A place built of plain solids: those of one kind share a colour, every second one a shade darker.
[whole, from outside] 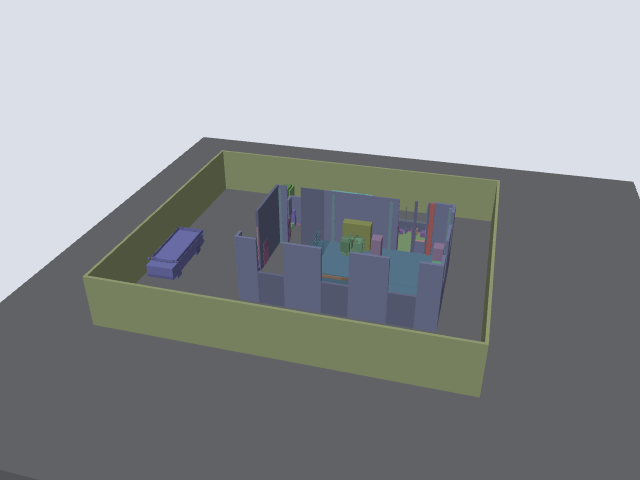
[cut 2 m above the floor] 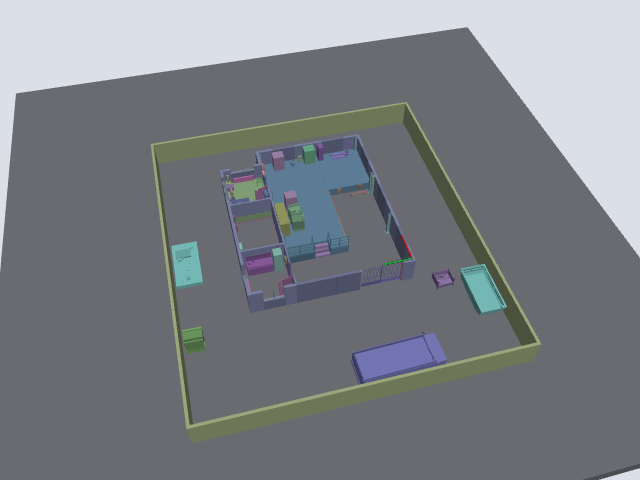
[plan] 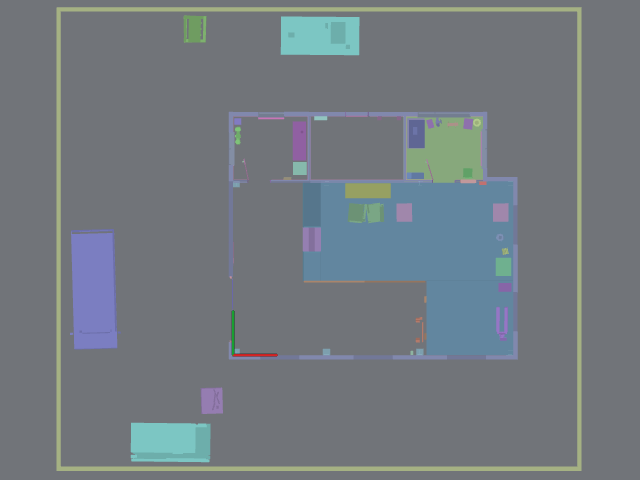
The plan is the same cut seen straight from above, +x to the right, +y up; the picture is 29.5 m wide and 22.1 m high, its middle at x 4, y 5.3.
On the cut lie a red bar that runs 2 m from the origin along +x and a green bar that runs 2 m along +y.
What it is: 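A small parcels depot; vehicles drive in at ground level; along the lane and across its end the floor is raised to van-floor height for loading, with steps cut into it and the checker's office on the raised level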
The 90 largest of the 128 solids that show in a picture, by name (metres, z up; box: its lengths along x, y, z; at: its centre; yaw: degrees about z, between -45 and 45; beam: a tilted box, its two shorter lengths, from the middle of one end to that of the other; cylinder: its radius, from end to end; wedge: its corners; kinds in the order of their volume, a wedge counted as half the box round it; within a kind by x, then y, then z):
{
 "yard_bound_1": {"box": [0.2, 21.35, 3.73], "at": [-8.03, 5.34, 1.81]},
 "yard_bound_2": {"box": [24.18, 0.2, 3.73], "at": [3.96, -5.23, 1.81]},
 "yard_bound_3": {"box": [24.18, 0.2, 3.73], "at": [3.96, 15.92, 1.81]},
 "yard_bound_4": {"box": [0.2, 21.35, 3.73], "at": [15.94, 5.34, 1.81]},
 "raised_floor_bank_1": {"box": [0.84, 1.35, 0.73], "at": [3.62, 4.09, 0.32]},
 "raised_floor_bank_2": {"box": [0.84, 2.15, 0.73], "at": [3.62, 6.95, 0.32]},
 "raised_floor_bank_3": {"box": [8.86, 4.6, 0.73], "at": [8.47, 5.72, 0.32]},
 "raised_floor_bank_4": {"box": [4.0, 3.42, 0.73], "at": [10.9, 1.71, 0.32]},
 "wall_1": {"box": [0.2, 0.81, 4.95], "at": [-0.1, 0.2, 2.42]},
 "wall_2": {"box": [0.2, 4.41, 4.95], "at": [-0.1, 5.8, 2.42]},
 "wall_3": {"box": [0.2, 0.76, 2.55], "at": [-0.1, 8.38, 1.23]},
 "wall_4": {"box": [0.2, 1.51, 0.95], "at": [-0.1, 9.5, 0.42]},
 "wall_5": {"box": [0.2, 0.96, 2.55], "at": [-0.1, 10.72, 1.23]},
 "wall_6": {"box": [0.66, 0.06, 4.95], "at": [0.33, 7.97, 2.42]},
 "wall_7": {"box": [1.36, 0.2, 2.55], "at": [0.47, 11.1, 1.23]},
 "wall_8": {"box": [1.46, 0.2, 4.95], "at": [0.53, -0.1, 2.42]},
 "wall_9": {"box": [1.81, 0.2, 2.45], "at": [2.15, -0.1, 1.18]},
 "wall_10": {"box": [1.75, 0.06, 2.55], "at": [2.62, 8.03, 1.23]},
 "wall_11": {"box": [1.81, 0.06, 4.95], "at": [2.65, 7.97, 2.42]},
 "wall_12": {"box": [1.16, 0.2, 2.55], "at": [2.92, 11.1, 1.23]},
 "wall_13": {"box": [0.06, 3.0, 2.55], "at": [3.47, 9.5, 1.23]},
 "wall_14": {"box": [0.06, 3.0, 2.55], "at": [3.53, 9.5, 1.23]},
 "wall_15": {"box": [2.51, 0.2, 4.95], "at": [4.3, -0.1, 2.42]},
 "wall_16": {"box": [4.52, 0.06, 4.95], "at": [5.7, 7.97, 2.42]},
 "wall_17": {"box": [4.4, 0.06, 2.55], "at": [5.7, 8.03, 1.23]},
 "wall_18": {"box": [4.4, 0.2, 2.55], "at": [5.7, 11.1, 1.23]},
 "wall_19": {"box": [1.81, 0.2, 2.45], "at": [6.45, -0.1, 1.18]},
 "wall_20": {"box": [0.06, 3.0, 2.55], "at": [7.87, 9.5, 1.23]},
 "wall_21": {"box": [0.06, 3.0, 3.23], "at": [7.93, 9.5, 1.56]},
 "wall_22": {"box": [0.61, 0.2, 3.23], "at": [8.2, 11.1, 1.56]},
 "wall_23": {"box": [1.32, 0.06, 4.95], "at": [8.5, 7.97, 2.42]},
 "wall_24": {"box": [2.51, 0.2, 4.95], "at": [8.6, -0.1, 2.42]},
 "wall_25": {"box": [2.41, 0.2, 1.63], "at": [9.7, 11.1, 0.77]},
 "wall_26": {"box": [0.21, 0.06, 4.95], "at": [10.35, 7.97, 2.42]},
 "wall_27": {"box": [1.81, 0.2, 2.45], "at": [10.75, -0.1, 1.18]},
 "wall_28": {"box": [0.76, 0.06, 1.73], "at": [10.82, 7.97, 0.81]},
 "wall_29": {"box": [0.81, 0.2, 3.23], "at": [11.3, 11.1, 1.56]},
 "wall_30": {"box": [0.37, 0.06, 4.95], "at": [11.38, 7.97, 2.42]},
 "wall_31": {"box": [0.2, 0.61, 3.23], "at": [11.6, 8.3, 1.56]},
 "wall_32": {"box": [0.2, 1.81, 1.73], "at": [11.6, 9.5, 0.81]},
 "wall_33": {"box": [0.2, 0.81, 3.23], "at": [11.6, 10.8, 1.56]},
 "wall_34": {"box": [1.6, 0.2, 4.95], "at": [12.3, 8.1, 2.42]},
 "wall_35": {"box": [1.46, 0.2, 4.95], "at": [12.38, -0.1, 2.42]},
 "wall_36": {"box": [0.2, 1.31, 4.95], "at": [13.0, 0.45, 2.42]},
 "wall_37": {"box": [0.2, 1.81, 2.45], "at": [13.0, 2.0, 1.18]},
 "wall_38": {"box": [0.2, 2.21, 4.95], "at": [13.0, 4.0, 2.42]},
 "wall_39": {"box": [0.2, 1.81, 2.45], "at": [13.0, 6.0, 1.18]},
 "wall_40": {"box": [0.2, 1.31, 4.95], "at": [13.0, 7.55, 2.42]},
 "beyond_van_1": {"box": [1.99, 5.29, 0.91], "at": [-6.39, 2.96, 0.75], "yaw": 1.6},
 "beyond_van_2": {"box": [1.96, 0.16, 0.22], "at": [-6.32, 0.36, 0.43], "yaw": 1.6},
 "beyond_van_3": {"box": [0.23, 0.66, 0.71], "at": [-5.47, 1.31, 0.3], "yaw": 1.6},
 "beyond_van_4": {"box": [0.08, 4.65, 0.22], "at": [-5.46, 3.41, 1.33], "yaw": 1.6},
 "raised_floor_office_1": {"box": [3.73, 3.13, 0.73], "at": [9.7, 9.5, 0.32]},
 "beyond_skip_1": {"box": [2.98, 1.37, 0.05], "at": [-3.22, -3.81, 1.21], "yaw": -0.6},
 "beyond_skip_2": {"box": [3.6, 0.12, 0.12], "at": [-2.89, -4.85, 1.18], "yaw": -0.6},
 "beyond_skip_3": {"box": [3.28, 1.63, 0.46], "at": [-2.88, -4.02, 0.79], "yaw": -0.6},
 "beyond_skip_4": {"box": [3.61, 1.76, 0.33], "at": [4.01, 14.7, 1.09], "yaw": -0.4},
 "beyond_skip_5": {"box": [0.68, 1.0, 0.12], "at": [4.84, 14.84, 1.31], "yaw": -0.4},
 "longspan_1": {"box": [2.1, 0.7, 2.18], "at": [6.21, 7.57, 1.72]},
 "roll_cage_sacks_1": {"box": [0.72, 0.85, 1.7], "at": [7.88, 6.56, 1.48], "yaw": 0.8},
 "roll_cage_sacks_2": {"box": [0.72, 0.85, 1.7], "at": [12.32, 6.56, 1.48]},
 "roll_cage_empty_1": {"box": [0.72, 0.85, 1.7], "at": [12.45, 4.06, 1.48]},
 "cage_trolley_1": {"box": [0.68, 0.87, 0.85], "at": [5.65, 6.54, 1.41], "yaw": -5.2},
 "cage_trolley_2": {"box": [0.67, 0.86, 0.89], "at": [6.49, 6.55, 1.41], "yaw": 8.4},
 "beyond_pallets_1": {"box": [0.1, 1.18, 1.15], "at": [-2.21, 15.02, 0.69], "yaw": -1.5},
 "beyond_pallets_2": {"box": [0.13, 1.2, 0.35], "at": [-2.19, 15.03, 0.12], "yaw": -1.5},
 "beyond_pallets_3": {"box": [0.56, 1.21, 0.96], "at": [-1.77, 15.01, 0.85], "yaw": -1.5},
 "beyond_pallets_4": {"box": [0.13, 1.2, 0.88], "at": [-1.32, 15.01, 0.83], "yaw": -1.5},
 "kitchenette_1": {"box": [0.62, 1.79, 0.09], "at": [3.06, 9.86, 0.92]},
 "kitchenette_2": {"box": [0.6, 1.8, 0.68], "at": [3.07, 9.86, 0.44]},
 "fridge_tall_1": {"box": [0.64, 0.6, 1.8], "at": [3.07, 8.59, 0.85]},
 "door_landing_1": {"box": [0.3, 1.12, 0.22], "at": [3.35, 5.32, 0.06]},
 "door_landing_2": {"box": [0.3, 1.12, 0.39], "at": [3.63, 5.32, 0.14]},
 "door_landing_3": {"box": [0.3, 1.12, 0.56], "at": [3.91, 5.32, 0.23]},
 "tote_stack_1": {"box": [0.6, 0.4, 1.37], "at": [12.52, 3.12, 1.31]},
 "pier_1": {"box": [0.34, 0.17, 4.95], "at": [11.5, 7.92, 2.42]},
 "radiator_1": {"box": [1.2, 0.14, 0.5], "at": [1.75, 10.93, 0.2]},
 "radiator_2": {"box": [0.1, 1.6, 0.5], "at": [11.45, 9.5, 0.88]},
 "door_leaf_1": {"box": [0.044, 1.0, 1.23], "at": [0.0, 4.7, 0.56]},
 "door_leaf_2": {"box": [0.044, 0.99, 1.23], "at": [0.6, 8.55, 0.56], "yaw": 11.8},
 "door_leaf_3": {"box": [0.044, 0.99, 1.23], "at": [9.06, 8.54, 1.25], "yaw": 17.1},
 "distribution_board_1": {"box": [0.6, 0.18, 1.1], "at": [4.03, 10.91, 1.4]},
 "desk_load_drowned_1": {"box": [0.72, 1.3, 0.12], "at": [8.46, 10.18, 1.47]},
 "water_cooler_1": {"box": [0.33, 0.31, 1.03], "at": [0.21, 10.76, 0.47]},
 "bank_brink_1": {"box": [2.8, 0.09, 0.2], "at": [4.65, 3.39, 0.5]},
 "bank_brink_2": {"box": [2.8, 0.09, 0.2], "at": [7.45, 3.39, 0.5]},
 "downpipe_1": {"box": [0.14, 0.2, 3.05], "at": [8.23, 0.1, 1.49]},
 "box_cardboard_1": {"box": [0.42, 0.5, 0.4], "at": [10.82, 10.65, 0.83], "yaw": -6.0},
 "desk_frame_1": {"box": [0.8, 1.4, 0.07], "at": [8.41, 10.21, 1.37]},
 "beyond_stillage_1": {"box": [0.98, 1.18, 0.06], "at": [-0.98, -2.1, 0.15], "yaw": 1.5}
}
